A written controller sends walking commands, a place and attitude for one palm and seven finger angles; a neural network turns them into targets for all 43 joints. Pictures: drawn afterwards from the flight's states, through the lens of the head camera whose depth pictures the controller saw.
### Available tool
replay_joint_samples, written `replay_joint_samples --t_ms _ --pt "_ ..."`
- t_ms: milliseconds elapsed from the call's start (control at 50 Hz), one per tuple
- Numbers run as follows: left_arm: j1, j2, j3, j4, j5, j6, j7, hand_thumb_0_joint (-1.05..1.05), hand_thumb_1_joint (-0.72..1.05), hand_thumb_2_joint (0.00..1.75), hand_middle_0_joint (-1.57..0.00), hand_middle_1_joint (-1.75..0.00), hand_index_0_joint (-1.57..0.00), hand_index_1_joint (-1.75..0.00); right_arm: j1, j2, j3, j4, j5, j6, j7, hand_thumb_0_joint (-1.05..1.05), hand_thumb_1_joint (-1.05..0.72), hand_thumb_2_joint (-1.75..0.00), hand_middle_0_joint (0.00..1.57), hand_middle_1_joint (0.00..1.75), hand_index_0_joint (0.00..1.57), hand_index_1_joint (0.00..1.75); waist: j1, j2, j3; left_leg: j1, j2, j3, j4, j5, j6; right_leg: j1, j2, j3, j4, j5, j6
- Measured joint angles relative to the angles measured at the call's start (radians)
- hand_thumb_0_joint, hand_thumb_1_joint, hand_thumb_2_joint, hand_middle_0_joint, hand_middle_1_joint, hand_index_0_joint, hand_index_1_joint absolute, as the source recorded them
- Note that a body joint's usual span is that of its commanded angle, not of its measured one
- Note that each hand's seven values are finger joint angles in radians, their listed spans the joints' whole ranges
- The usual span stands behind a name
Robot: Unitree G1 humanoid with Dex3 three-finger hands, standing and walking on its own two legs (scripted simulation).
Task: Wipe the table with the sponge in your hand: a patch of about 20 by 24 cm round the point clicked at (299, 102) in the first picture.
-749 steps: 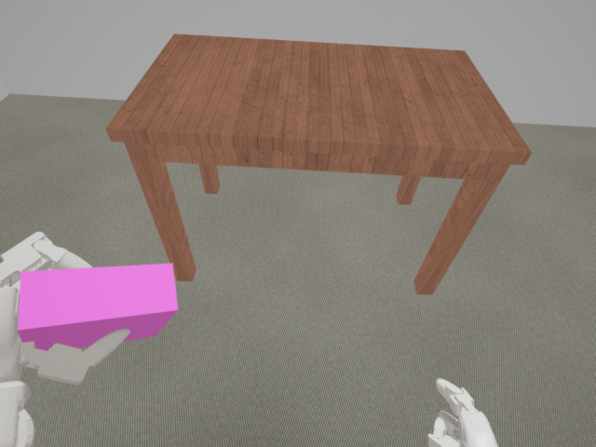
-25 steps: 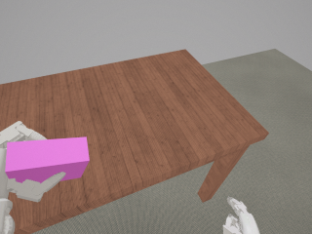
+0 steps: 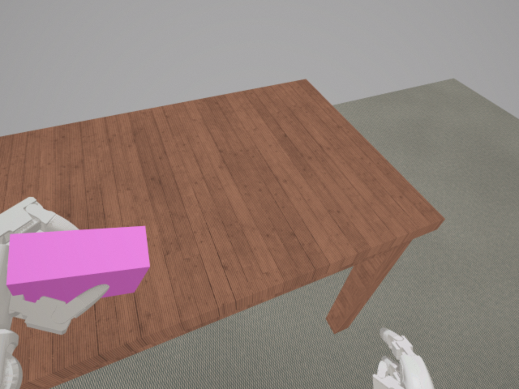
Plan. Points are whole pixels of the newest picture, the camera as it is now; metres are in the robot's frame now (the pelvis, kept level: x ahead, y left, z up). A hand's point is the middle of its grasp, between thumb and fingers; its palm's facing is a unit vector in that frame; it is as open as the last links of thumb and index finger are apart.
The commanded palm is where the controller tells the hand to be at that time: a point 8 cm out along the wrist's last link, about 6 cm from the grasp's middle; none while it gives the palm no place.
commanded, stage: shuffle to correct the standing spot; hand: left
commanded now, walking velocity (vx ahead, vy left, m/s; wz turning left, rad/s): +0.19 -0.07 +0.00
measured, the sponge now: (103, 266) +0.23 +0.20 +0.14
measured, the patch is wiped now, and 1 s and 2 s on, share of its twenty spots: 0.00 0.00 0.00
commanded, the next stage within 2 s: come to a stop and stand still in 0.32 s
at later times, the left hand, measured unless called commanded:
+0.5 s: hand (54, 252) +0.23 +0.25 +0.17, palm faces +0.36 -0.82 -0.44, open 9.3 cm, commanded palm +0.16 +0.27 +0.18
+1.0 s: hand (0, 258) +0.21 +0.29 +0.18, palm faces +0.35 -0.83 -0.43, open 9.3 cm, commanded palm +0.15 +0.31 +0.18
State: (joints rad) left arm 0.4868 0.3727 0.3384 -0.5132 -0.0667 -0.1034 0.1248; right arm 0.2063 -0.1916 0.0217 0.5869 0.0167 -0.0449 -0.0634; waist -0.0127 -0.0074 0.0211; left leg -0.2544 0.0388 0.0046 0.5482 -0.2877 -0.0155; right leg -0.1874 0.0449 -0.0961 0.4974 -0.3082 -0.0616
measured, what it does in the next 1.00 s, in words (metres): stands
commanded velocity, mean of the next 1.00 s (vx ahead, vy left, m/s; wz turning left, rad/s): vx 0.07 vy -0.02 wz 0.00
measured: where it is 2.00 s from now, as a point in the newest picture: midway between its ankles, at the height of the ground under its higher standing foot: outside the picture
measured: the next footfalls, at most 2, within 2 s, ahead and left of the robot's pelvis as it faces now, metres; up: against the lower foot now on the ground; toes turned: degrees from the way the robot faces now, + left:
none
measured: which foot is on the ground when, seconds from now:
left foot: down 0.00-1.00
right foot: down 0.00-1.00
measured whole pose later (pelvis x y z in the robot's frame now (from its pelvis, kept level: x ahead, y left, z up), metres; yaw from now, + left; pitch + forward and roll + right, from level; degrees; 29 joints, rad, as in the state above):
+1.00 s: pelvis -0.01 +0.04 +0.01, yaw -2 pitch +0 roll -2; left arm 0.43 0.44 0.42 -0.48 -0.07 -0.25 0.08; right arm 0.22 -0.17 0.04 0.59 0.01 -0.14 0.00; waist 0.02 -0.02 0.05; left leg -0.27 -0.05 0.04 0.47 -0.21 0.07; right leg -0.20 0.00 -0.10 0.42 -0.23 -0.01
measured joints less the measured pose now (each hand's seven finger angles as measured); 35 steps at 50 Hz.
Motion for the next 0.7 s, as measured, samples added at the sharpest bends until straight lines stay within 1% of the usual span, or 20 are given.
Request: replay_joint_samples --t_ms 120,220,340,460,480,500,520,540,560,580,600,620,640,660,700 --pt "-0.003 0.005 0.005 -0.009 0.0 -0.01 0.0 0.01 -0.42 1.03 -0.84 -1.34 -0.82 -1.34 -0.006 0.008 0.007 -0.007 -0.001 -0.006 0.003 0.01 -0.91 -0.9 0.2 0.3 0.2 0.3 0.001 0.011 0.0 -0.011 0.003 -0.007 -0.006 0.008 -0.003 -0.004 0.004 -0.006 -0.017 0.012 -0.004" --pt "0.012 0.006 0.009 0.0 -0.006 -0.003 -0.002 0.01 -0.42 1.03 -0.84 -1.34 -0.82 -1.34 -0.006 0.008 0.008 -0.008 0.0 -0.003 0.003 0.01 -0.91 -0.9 0.2 0.3 0.21 0.3 0.002 0.017 -0.008 -0.009 0.006 -0.005 -0.005 0.006 -0.006 -0.006 0.006 -0.004 -0.013 0.009 -0.007" --pt "0.0 -0.004 -0.002 0.015 -0.008 0.009 -0.002 0.01 -0.42 1.03 -0.84 -1.34 -0.82 -1.34 -0.009 -0.001 0.005 -0.002 0.001 0.001 0.002 0.01 -0.91 -0.9 0.2 0.3 0.21 0.3 0.004 0.015 -0.01 -0.007 0.009 -0.006 0.004 -0.001 -0.009 -0.003 0.009 -0.005 -0.004 0.001 -0.011" --pt "-0.006 -0.006 -0.006 0.004 -0.009 0.009 0.001 0.01 -0.42 1.03 -0.84 -1.34 -0.83 -1.34 -0.014 -0.008 -0.002 -0.003 0.001 0.004 0.001 0.01 -0.91 -0.9 0.2 0.3 0.2 0.3 -0.001 0.003 -0.004 -0.006 0.01 -0.003 0.013 -0.007 -0.009 -0.005 0.01 -0.002 0.007 -0.005 -0.013" --pt "-0.057 0.026 0.003 0.021 0.019 0.008 -0.022 0.01 -0.42 1.03 -0.84 -1.34 -0.83 -1.34 0.001 -0.005 -0.019 -0.006 -0.002 -0.016 0.001 0.01 -0.91 -0.9 0.2 0.3 0.2 0.3 0.021 0.001 0.005 -0.017 0.02 0.008 0.032 -0.006 -0.003 -0.004 0.015 -0.003 0.003 -0.002 -0.011" --pt "-0.134 0.068 0.019 0.068 0.035 -0.019 -0.041 0.01 -0.42 1.03 -0.84 -1.34 -0.83 -1.34 0.013 -0.002 -0.029 0.0 -0.006 -0.036 -0.001 0.01 -0.91 -0.9 0.2 0.3 0.2 0.3 0.048 -0.007 0.013 -0.037 0.018 0.008 0.069 -0.006 0.006 -0.01 0.017 -0.001 0.003 0.002 -0.012" --pt "-0.196 0.094 0.044 0.115 0.038 -0.047 -0.043 0.01 -0.42 1.03 -0.84 -1.34 -0.83 -1.34 0.012 -0.001 -0.029 0.009 -0.006 -0.043 0.003 0.01 -0.91 -0.9 0.2 0.3 0.2 0.3 0.064 -0.017 0.023 -0.057 0.011 0.006 0.119 -0.019 0.011 -0.013 0.019 0.004 0.0 0.008 -0.014" --pt "-0.235 0.103 0.072 0.153 0.034 -0.07 -0.034 0.01 -0.42 1.03 -0.84 -1.34 -0.83 -1.34 0.006 -0.003 -0.026 0.016 -0.001 -0.046 0.013 0.01 -0.91 -0.9 0.2 0.3 0.2 0.3 0.073 -0.024 0.034 -0.072 0.003 0.01 0.162 -0.038 0.018 -0.011 0.021 0.015 -0.01 0.018 -0.016" --pt "-0.258 0.099 0.094 0.178 0.028 -0.083 -0.022 0.01 -0.42 1.03 -0.84 -1.34 -0.83 -1.34 0.002 -0.006 -0.024 0.017 0.003 -0.048 0.025 0.01 -0.91 -0.9 0.2 0.3 0.2 0.3 0.076 -0.028 0.044 -0.079 -0.007 0.017 0.181 -0.055 0.024 -0.007 0.022 0.027 -0.023 0.029 -0.016" --pt "-0.266 0.085 0.109 0.187 0.021 -0.091 -0.011 0.01 -0.42 1.03 -0.84 -1.34 -0.83 -1.34 0.0 -0.012 -0.022 0.015 0.004 -0.053 0.036 0.01 -0.91 -0.9 0.2 0.3 0.2 0.3 0.073 -0.027 0.051 -0.076 -0.016 0.028 0.169 -0.056 0.029 -0.001 0.022 0.038 -0.035 0.039 -0.013" --pt "-0.258 0.065 0.112 0.181 0.014 -0.098 -0.002 0.01 -0.42 1.03 -0.84 -1.34 -0.83 -1.34 -0.001 -0.019 -0.022 0.011 0.002 -0.06 0.046 0.01 -0.91 -0.9 0.2 0.3 0.2 0.3 0.065 -0.023 0.057 -0.063 -0.025 0.039 0.124 -0.029 0.034 0.004 0.022 0.046 -0.042 0.045 -0.006" --pt "-0.238 0.041 0.104 0.162 0.009 -0.105 0.003 0.01 -0.42 1.03 -0.84 -1.34 -0.83 -1.34 0.001 -0.028 -0.024 0.005 0.0 -0.068 0.055 0.01 -0.91 -0.9 0.2 0.3 0.2 0.3 0.055 -0.013 0.062 -0.041 -0.034 0.046 0.061 0.03 0.037 0.007 0.022 0.051 -0.039 0.044 0.003" --pt "-0.207 0.018 0.086 0.134 0.004 -0.113 0.004 0.01 -0.42 1.03 -0.84 -1.34 -0.83 -1.34 0.002 -0.035 -0.027 0.002 -0.001 -0.077 0.062 0.01 -0.91 -0.9 0.2 0.3 0.2 0.3 0.045 -0.005 0.063 -0.014 -0.04 0.05 0.011 0.06 0.048 0.001 0.022 0.057 -0.016 0.033 0.012" --pt "-0.177 0.001 0.061 0.109 0.002 -0.121 0.0 0.01 -0.42 1.03 -0.84 -1.34 -0.83 -1.34 -0.002 -0.032 -0.032 0.004 -0.002 -0.082 0.067 0.01 -0.91 -0.9 0.2 0.3 0.2 0.3 0.035 -0.014 0.065 0.0 -0.054 0.06 -0.005 0.035 0.066 -0.015 0.009 0.066 0.026 0.015 0.023" --pt "-0.123 -0.018 0.005 0.074 0.011 -0.134 -0.022 0.01 -0.42 1.03 -0.84 -1.34 -0.83 -1.34 -0.004 -0.014 -0.037 0.004 -0.005 -0.083 0.076 0.01 -0.91 -0.9 0.2 0.3 0.2 0.3 0.024 -0.046 0.069 0.015 -0.088 0.083 -0.024 0.021 0.094 -0.058 -0.026 0.084 0.13 -0.027 0.046"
